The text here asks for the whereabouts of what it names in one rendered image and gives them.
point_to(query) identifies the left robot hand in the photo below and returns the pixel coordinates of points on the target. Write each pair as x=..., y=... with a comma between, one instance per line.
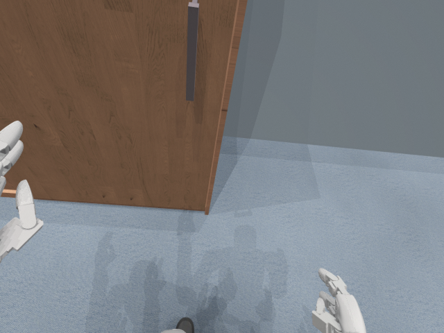
x=17, y=232

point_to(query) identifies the wardrobe door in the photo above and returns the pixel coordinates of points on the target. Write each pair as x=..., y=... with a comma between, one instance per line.
x=100, y=89
x=10, y=184

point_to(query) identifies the left robot foot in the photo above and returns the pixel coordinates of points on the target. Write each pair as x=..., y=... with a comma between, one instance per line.
x=186, y=325

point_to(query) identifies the right robot hand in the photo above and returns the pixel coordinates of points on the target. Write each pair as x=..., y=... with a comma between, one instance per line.
x=344, y=313

